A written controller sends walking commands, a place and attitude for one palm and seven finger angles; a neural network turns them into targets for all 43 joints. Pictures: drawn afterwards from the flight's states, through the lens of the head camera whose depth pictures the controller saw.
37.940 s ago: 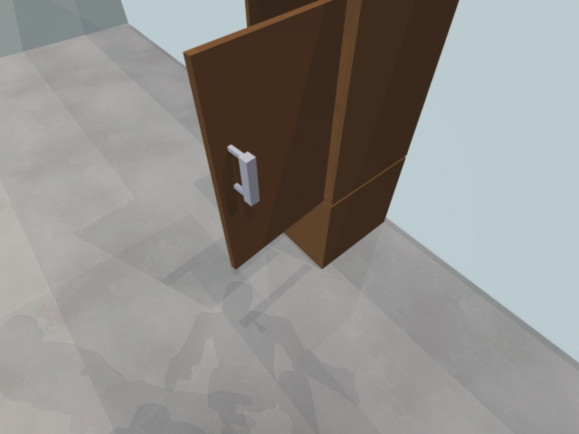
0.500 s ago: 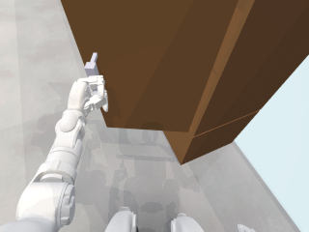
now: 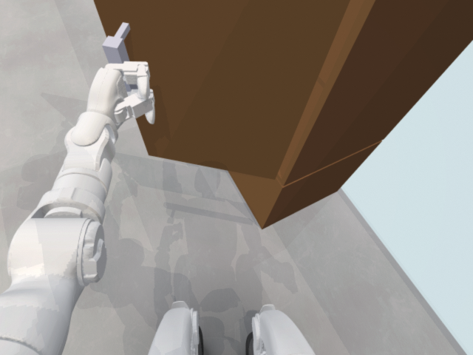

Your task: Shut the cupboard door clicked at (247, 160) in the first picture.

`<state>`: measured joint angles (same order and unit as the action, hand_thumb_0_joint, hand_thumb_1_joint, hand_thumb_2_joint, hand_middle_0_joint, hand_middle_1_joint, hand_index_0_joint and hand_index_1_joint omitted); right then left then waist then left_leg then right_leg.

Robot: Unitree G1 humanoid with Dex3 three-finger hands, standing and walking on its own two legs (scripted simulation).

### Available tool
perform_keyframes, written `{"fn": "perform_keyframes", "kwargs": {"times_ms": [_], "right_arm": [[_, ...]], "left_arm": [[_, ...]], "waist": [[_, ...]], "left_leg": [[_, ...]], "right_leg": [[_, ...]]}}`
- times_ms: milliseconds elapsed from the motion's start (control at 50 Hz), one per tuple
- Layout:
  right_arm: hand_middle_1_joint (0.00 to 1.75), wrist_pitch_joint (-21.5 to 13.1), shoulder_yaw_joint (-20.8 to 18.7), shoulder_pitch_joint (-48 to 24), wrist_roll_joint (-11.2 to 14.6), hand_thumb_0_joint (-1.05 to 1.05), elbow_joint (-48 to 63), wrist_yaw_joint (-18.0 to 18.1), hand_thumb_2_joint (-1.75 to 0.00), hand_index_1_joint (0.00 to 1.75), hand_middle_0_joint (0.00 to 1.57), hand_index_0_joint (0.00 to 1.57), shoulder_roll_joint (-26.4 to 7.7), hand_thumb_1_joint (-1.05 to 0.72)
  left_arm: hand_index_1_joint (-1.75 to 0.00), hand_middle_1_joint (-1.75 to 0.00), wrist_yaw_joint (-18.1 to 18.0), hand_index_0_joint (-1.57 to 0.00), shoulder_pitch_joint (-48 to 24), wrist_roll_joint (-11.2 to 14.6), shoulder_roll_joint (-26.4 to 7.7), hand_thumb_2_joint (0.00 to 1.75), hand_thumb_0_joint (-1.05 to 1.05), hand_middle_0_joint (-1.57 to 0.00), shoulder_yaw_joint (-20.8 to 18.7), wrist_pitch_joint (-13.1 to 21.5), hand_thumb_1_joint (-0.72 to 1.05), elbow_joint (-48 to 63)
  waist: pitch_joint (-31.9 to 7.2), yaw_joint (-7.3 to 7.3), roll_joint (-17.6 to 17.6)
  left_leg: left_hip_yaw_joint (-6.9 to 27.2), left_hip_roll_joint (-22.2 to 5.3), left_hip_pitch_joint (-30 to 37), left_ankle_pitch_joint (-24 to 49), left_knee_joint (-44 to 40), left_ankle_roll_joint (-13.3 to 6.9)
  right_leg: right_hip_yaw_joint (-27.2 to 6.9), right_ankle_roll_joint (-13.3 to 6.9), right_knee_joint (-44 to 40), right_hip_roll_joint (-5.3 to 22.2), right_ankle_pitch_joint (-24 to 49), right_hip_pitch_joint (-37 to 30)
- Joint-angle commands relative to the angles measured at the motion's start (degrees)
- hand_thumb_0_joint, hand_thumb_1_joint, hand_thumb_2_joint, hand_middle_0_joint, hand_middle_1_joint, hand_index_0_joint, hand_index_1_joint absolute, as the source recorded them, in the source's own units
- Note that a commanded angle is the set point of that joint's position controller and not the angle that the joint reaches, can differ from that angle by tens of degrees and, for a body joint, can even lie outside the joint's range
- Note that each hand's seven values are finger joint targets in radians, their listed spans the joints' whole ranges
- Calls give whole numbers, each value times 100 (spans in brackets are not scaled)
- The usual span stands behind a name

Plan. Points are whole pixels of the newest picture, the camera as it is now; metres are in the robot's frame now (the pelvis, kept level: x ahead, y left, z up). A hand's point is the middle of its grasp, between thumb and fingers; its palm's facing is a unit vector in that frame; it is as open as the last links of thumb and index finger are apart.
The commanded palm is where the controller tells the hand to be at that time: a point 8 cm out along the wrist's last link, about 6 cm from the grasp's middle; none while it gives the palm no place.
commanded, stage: push the door shut along its arc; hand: left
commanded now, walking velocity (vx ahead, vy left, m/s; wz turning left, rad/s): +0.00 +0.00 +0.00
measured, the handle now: (127, 64) +0.59 +0.16 +0.09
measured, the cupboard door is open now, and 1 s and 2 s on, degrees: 52 41 36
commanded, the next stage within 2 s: pull the fist back off the door in 0.90 s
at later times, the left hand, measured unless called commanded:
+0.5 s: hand (186, 71) +0.57 +0.06 +0.09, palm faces -0.34 -0.94 -0.01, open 3.1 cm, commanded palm +0.58 +0.10 +0.09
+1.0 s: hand (194, 65) +0.58 +0.04 +0.10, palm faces -0.41 -0.91 -0.03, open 3.5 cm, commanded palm +0.62 +0.04 +0.09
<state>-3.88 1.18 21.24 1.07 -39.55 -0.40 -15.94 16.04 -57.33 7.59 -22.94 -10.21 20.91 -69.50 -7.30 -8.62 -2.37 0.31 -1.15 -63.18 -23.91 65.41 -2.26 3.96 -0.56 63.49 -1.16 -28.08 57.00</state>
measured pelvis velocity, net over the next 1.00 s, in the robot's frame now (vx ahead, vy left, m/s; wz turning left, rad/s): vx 0.00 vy -0.01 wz -0.03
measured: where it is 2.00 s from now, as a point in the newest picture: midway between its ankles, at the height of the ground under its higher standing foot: outside the picture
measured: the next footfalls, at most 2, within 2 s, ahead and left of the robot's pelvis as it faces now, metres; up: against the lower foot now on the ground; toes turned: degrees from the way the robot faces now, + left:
none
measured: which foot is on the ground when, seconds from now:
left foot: down 0.00-1.00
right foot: down 0.00-1.00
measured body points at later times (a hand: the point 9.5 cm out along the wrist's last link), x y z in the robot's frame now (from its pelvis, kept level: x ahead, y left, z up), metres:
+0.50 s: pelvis +0.01 +0.00 -0.02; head +0.17 +0.01 +0.40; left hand +0.59 +0.11 +0.10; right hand -0.02 -0.26 -0.12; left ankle +0.06 +0.09 -0.65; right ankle +0.02 -0.12 -0.65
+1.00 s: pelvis +0.00 -0.01 -0.03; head +0.18 +0.02 +0.38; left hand +0.60 +0.10 +0.10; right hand -0.03 -0.28 -0.13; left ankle +0.06 +0.09 -0.65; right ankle +0.02 -0.12 -0.65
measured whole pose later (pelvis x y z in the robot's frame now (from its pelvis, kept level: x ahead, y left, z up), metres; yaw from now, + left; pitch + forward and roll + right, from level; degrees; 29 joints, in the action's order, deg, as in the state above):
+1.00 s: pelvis +0.00 -0.01 -0.03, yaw -2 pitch +29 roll -5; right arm -5.7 2.0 21.3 -1.4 -41.2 0.5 -16.1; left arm 21.2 -81.2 2.5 -29.7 -8.0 10.5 -78.0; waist -6.6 -14.9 -3.2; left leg 1.9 -2.6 -75.9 -26.3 72.9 -1.6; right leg 5.3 -1.5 70.0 -2.7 -30.1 69.1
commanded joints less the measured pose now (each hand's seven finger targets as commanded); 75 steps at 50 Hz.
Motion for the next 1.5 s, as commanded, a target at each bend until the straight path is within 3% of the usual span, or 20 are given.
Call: {"fn": "perform_keyframes", "kwargs": {"times_ms": [0, 200, 300, 380, 460, 520, 640, 800, 980, 1000, 1040, 1080, 1120, 1140, 1180, 1240, 1320, 1400, 1440, 1480], "right_arm": [[30, -131, -395, 893, -29, 0, 290, 24, -90, 30, 20, 20, -1067, -90], [30, -81, -351, 1050, -60, 0, 277, 2, -90, 30, 20, 20, -1085, -90], [30, -55, -342, 1213, -114, 0, 304, -18, -90, 30, 20, 20, -1097, -90], [30, 27, -291, 1290, -125, 0, 361, -23, -90, 30, 20, 20, -1090, -90], [30, 72, -305, 1398, -161, 0, 420, -20, -90, 30, 20, 20, -1088, -90], [30, 122, -323, 1418, -140, 0, 364, 0, -90, 30, 20, 20, -1069, -90], [30, 51, -352, 1485, -171, 0, 184, 48, -90, 30, 20, 20, -1073, -90], [30, -120, -324, 1422, -228, 0, -71, 115, -90, 30, 20, 20, -1104, -90], [30, -267, -323, 1350, -268, 0, -226, 159, -90, 30, 20, 20, -1132, -90], [30, -286, -237, 1631, -322, 0, 20, 83, -90, 30, 20, 20, -959, -90], [30, -257, -274, 1711, -472, 0, 9, -104, -90, 30, 20, 20, -951, -90], [30, -211, -328, 1782, -650, 0, 44, -313, -90, 30, 20, 20, -897, -90], [30, -158, -384, 1853, -810, 0, 39, -534, -90, 30, 20, 20, -867, -90], [30, -110, -416, 1911, -861, 0, 13, -606, -90, 30, 20, 20, -886, -90], [30, 22, -475, 1915, -835, 0, 66, -714, -90, 30, 20, 20, -895, -90], [30, 183, -474, 1897, -699, 0, 160, -674, -90, 30, 20, 20, -940, -90], [30, 268, -407, 1781, -563, 0, 303, -586, -90, 30, 20, 20, -853, -90], [30, 253, -437, 1801, -584, 0, 322, -575, -90, 30, 20, 20, -763, -90], [30, 272, -475, 1780, -569, 0, 335, -592, -90, 30, 20, 20, -731, -90], [30, 322, -524, 1735, -522, 0, 312, -613, -90, 30, 20, 20, -727, -90]], "left_arm": [[-150, -150, 173, -130, -3540, -39, -686, 90, 0, -130, -43, 320, 90, 1314], [-150, -150, 273, -130, -4126, -160, -799, 90, 0, -130, -34, 52, 90, 925], [-150, -150, 213, -130, -4303, -296, -1221, 90, 0, -130, -358, -5, 90, 895], [-150, -150, 234, -130, -4214, -429, -1553, 90, 0, -130, -571, -151, 90, 505], [-150, -150, 307, -130, -4315, -504, -1965, 90, 0, -130, -853, -166, 90, 726], [-150, -150, 436, -130, -4475, -512, -1721, 90, 0, -130, -582, -294, 90, 637], [-150, -150, 580, -130, -5080, -402, -1166, 90, 0, -130, -122, -396, 90, 815], [-150, -150, 619, -130, -5675, -355, -889, 90, 0, -130, 106, -548, 90, 590], [-150, -150, 617, -130, -6104, -451, -636, 90, 0, -130, 343, -676, 90, 551], [-150, -150, -573, -130, -6130, -102, -862, 90, 0, -130, -791, -799, 90, 546], [-150, -150, -1707, -130, -5884, -381, -633, 90, 0, -130, -835, -837, 90, 375], [-150, -150, -2662, -130, -5987, -721, -373, 90, 0, -130, -866, -652, 90, 643], [-150, -150, -3380, -130, -5832, -1380, -420, 90, 0, -130, -766, -311, 90, 717], [-150, -150, -3484, -130, -5874, -1666, -404, 90, 0, -130, -613, -162, 90, 698], [-150, -150, -3413, -130, -5603, -1918, -420, 90, 0, -130, -376, 9, 90, 768], [-150, -150, -3026, -130, -5201, -1652, -616, 90, 0, -130, -512, -32, 90, 692], [-150, -150, -2778, -130, -4613, -1091, -553, 90, 0, -130, -764, -58, 90, 789], [-150, -150, -2827, -130, -3803, -1051, -587, 90, 0, -130, -976, 423, 90, 1087], [-150, -150, -2784, -130, -3236, -1100, -334, 90, 0, -130, -808, 606, 90, 1139], [-150, -150, -2714, -130, -2741, -1093, 47, 90, 0, -130, -551, 603, 90, 986]], "waist": [[-2721, -565, -549], [-2762, -728, -823], [-3107, -722, -804], [-3006, -725, -730], [-3400, -670, -730], [-3181, -834, -580], [-3216, -1014, -982], [-3033, -1217, -1099], [-3263, -1359, -1323], [-3185, -1127, -1360], [-3267, -1172, -1031], [-3441, -1130, -1242], [-3695, -1079, -1242], [-3679, -1169, -1229], [-3778, -1085, -1308], [-3896, -947, -1036], [-3454, -769, -509], [-3257, -555, -204], [-3158, -433, -203], [-2831, -449, 63]], "left_leg": [[711, -123, 3201, 918, -686, 30], [762, -147, 3082, 1057, -468, 30], [727, -151, 2988, 1376, -293, 5], [615, -136, 2589, 1532, -147, -25], [529, -126, 2482, 1847, -13, -54], [480, -126, 2283, 1676, 40, -84], [615, -147, 2866, 1813, 51, -76], [627, -143, 2803, 1542, 188, -97], [711, -162, 2947, 1556, 340, -106], [789, -237, 2489, 1101, 181, -19], [908, -233, 2321, 939, 84, 11], [866, -199, 2408, 1128, 101, 62], [831, -181, 2505, 1389, 178, 112], [841, -187, 2584, 1576, 180, 110], [729, -152, 2672, 1554, 83, 119], [634, -101, 2617, 1423, -158, 78], [402, -37, 2216, 1111, -450, 29], [212, 1, 2081, 1422, -536, 11], [133, 29, 2201, 1622, -612, 28], [89, 29, 2216, 1548, -698, 35]], "right_leg": [[-210, -157, -879, -148, 887, 363], [-166, -173, -694, -181, 894, 744], [-178, -167, -589, -209, 1063, 635], [-197, -153, -521, -245, 1214, 511], [-252, -131, -444, -268, 1600, 150], [-268, -101, -511, -285, 1583, 198], [-183, -142, -531, -291, 1429, 774], [-117, -148, -507, -289, 1154, 1186], [-29, -166, -326, -296, 1055, 1596], [-108, -123, -392, -242, 916, 1405], [-79, -42, -293, -233, 840, 1330], [-69, -7, -268, -198, 949, 1347], [-41, -6, -185, -206, 1051, 1312], [-40, -6, -177, -216, 1137, 1335], [-69, -55, -307, -218, 1189, 1002], [-135, -78, -523, -242, 1320, 309], [-220, -17, -894, -266, 1365, -440], [-315, 17, -961, -247, 1949, -974], [-340, 1, -982, -238, 2272, -1150], [-316, 15, -1087, -233, 2261, -1140]]}}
